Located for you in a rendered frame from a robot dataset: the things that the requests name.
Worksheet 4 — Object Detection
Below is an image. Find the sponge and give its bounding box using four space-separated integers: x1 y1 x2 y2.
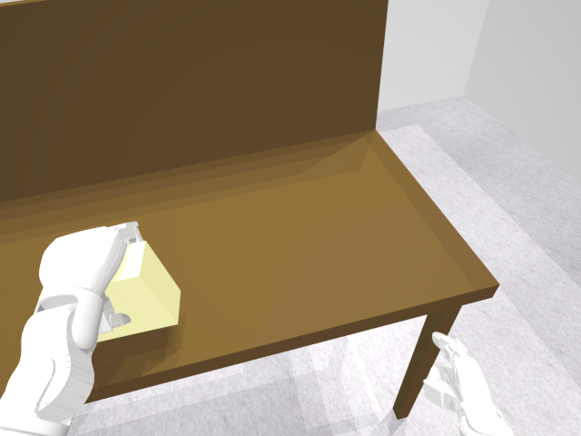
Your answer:
39 241 181 342

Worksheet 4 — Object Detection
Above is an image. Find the table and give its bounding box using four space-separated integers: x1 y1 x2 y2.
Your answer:
0 0 500 420

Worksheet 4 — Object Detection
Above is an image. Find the robot right forearm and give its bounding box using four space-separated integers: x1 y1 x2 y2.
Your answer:
458 398 514 436

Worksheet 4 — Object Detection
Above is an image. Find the robot left forearm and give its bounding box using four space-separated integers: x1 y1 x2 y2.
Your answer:
0 287 104 436

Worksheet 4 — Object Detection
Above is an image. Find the robot left hand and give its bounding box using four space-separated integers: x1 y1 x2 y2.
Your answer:
39 222 143 334

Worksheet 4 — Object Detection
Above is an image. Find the robot right hand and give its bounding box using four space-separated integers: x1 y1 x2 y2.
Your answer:
423 332 492 415

